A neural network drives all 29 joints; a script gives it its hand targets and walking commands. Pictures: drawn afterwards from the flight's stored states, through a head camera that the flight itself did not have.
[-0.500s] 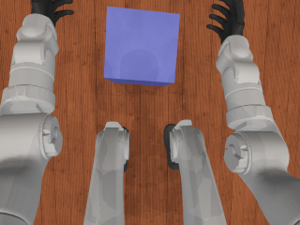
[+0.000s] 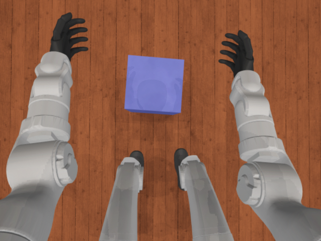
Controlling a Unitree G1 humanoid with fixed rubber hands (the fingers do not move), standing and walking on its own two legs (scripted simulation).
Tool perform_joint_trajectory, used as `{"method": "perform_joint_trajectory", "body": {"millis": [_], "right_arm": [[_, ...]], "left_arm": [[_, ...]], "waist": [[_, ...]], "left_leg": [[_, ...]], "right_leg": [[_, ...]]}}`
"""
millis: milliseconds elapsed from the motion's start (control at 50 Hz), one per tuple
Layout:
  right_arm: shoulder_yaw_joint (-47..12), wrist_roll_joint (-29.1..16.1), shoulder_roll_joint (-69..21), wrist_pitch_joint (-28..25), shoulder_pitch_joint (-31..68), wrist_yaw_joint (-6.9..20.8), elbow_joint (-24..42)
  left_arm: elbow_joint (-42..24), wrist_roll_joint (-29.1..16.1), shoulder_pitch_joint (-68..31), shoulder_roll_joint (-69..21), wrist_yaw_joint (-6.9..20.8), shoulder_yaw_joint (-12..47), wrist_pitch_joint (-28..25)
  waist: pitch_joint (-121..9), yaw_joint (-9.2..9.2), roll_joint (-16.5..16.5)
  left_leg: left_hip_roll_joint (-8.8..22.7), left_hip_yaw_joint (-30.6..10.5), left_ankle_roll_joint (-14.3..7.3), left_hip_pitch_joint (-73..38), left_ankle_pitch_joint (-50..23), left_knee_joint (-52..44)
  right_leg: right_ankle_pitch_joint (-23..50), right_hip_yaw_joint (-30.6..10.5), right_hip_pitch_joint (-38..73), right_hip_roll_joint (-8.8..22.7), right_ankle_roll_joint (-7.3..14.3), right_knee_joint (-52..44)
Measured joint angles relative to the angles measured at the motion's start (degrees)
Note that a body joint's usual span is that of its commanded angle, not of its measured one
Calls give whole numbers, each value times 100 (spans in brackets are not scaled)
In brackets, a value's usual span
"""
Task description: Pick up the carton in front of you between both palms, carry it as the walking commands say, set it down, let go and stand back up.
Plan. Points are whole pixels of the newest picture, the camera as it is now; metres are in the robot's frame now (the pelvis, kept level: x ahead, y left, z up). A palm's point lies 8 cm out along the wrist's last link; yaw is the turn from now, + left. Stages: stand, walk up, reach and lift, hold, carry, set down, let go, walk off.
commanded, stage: let go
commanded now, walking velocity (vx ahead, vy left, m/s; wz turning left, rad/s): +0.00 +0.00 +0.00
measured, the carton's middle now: (153, 89) +0.49 +0.01 -0.52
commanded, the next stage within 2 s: stand in 1.20 s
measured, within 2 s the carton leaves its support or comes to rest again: neither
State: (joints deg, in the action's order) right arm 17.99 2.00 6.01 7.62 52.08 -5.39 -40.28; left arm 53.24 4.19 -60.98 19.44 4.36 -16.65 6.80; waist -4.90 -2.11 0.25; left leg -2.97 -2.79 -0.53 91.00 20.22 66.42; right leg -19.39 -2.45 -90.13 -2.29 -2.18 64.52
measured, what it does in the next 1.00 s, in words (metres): rises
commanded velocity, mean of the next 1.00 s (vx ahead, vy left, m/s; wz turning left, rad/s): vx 0.00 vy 0.00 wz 0.00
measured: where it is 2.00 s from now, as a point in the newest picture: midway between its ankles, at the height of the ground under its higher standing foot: (159, 177)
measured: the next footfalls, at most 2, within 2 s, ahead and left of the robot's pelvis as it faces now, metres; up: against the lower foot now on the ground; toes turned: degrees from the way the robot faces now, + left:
none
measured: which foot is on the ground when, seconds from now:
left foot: down 0.00-1.00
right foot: down 0.00-1.00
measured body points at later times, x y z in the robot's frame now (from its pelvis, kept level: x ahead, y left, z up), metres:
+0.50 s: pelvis +0.07 -0.01 +0.10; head +0.23 +0.00 +0.53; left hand +0.36 +0.22 +0.00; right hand +0.34 -0.23 +0.01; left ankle +0.06 +0.10 -0.61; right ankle +0.07 -0.13 -0.61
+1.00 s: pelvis +0.08 -0.01 +0.13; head +0.10 -0.01 +0.58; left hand +0.25 +0.22 +0.06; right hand +0.27 -0.24 +0.06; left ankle +0.06 +0.10 -0.61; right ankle +0.07 -0.13 -0.61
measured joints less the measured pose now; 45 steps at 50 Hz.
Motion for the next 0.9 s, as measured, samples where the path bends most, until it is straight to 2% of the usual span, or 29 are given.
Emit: {"method": "perform_joint_trajectory", "body": {"millis": [140, 280, 440, 640, 760, 900], "right_arm": [[-382, 342, 75, -95, -1354, 358, 423], [-731, 198, 231, -290, -2750, 621, 723], [-1055, -37, 287, -648, -4108, 740, 837], [-1442, -221, 431, -851, -5880, 808, 1346], [-1564, -290, 587, -711, -6508, 881, 1519], [-1576, -208, 649, -291, -6530, 963, 1548]], "left_arm": [[-878, 203, 1518, -461, -238, 78, -30], [-1539, -51, 3156, -631, -244, 382, -249], [-1714, -183, 4558, -724, -210, 679, -616], [-2264, -333, 6391, -773, -190, 1068, -827], [-2573, -392, 7167, -737, -141, 1276, -674], [-2790, -398, 7424, -726, -32, 1402, -242]], "waist": [[19, 73, -23], [74, 59, -83], [-14, 36, -101], [329, 42, -111], [538, 104, -77], [819, 194, -5]], "left_leg": [[-22, -11, 8, -1111, -165, -886], [6, -49, 35, -2486, -239, -1692], [77, -70, 61, -3952, -268, -2435], [150, -46, 60, -6210, -463, -3593], [179, -38, 53, -7450, -556, -4122], [168, -35, 33, -8284, -514, -4220]], "right_leg": [[124, -25, 1078, 63, 50, -809], [175, -15, 2423, 77, 124, -1555], [211, -16, 3867, 47, 193, -2276], [413, -71, 6093, 39, 241, -3403], [520, -85, 7338, 44, 249, -3950], [471, -70, 8175, 67, 245, -4047]]}}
